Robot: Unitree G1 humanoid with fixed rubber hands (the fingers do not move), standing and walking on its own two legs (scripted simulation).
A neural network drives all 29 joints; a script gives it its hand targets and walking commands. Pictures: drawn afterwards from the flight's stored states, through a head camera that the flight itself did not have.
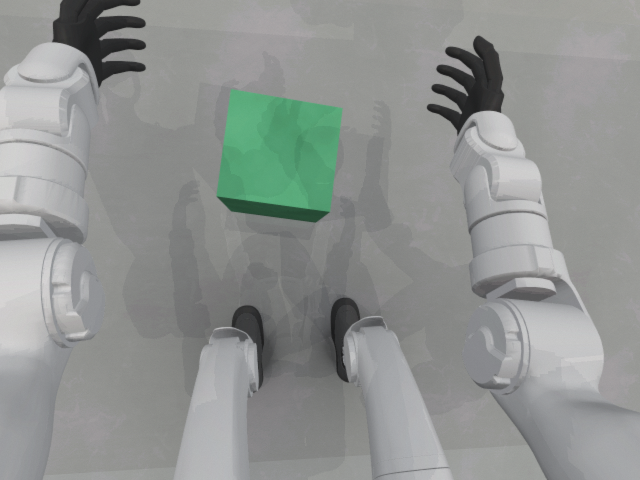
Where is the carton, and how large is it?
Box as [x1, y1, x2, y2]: [216, 89, 342, 222]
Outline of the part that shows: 231,89 216,196 232,211 315,222 326,214 330,208 342,108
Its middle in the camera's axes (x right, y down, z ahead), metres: -0.09 -0.16 +0.85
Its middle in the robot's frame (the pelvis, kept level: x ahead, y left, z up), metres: +0.55 +0.00 -0.53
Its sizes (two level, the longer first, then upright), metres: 0.210 0.200 0.250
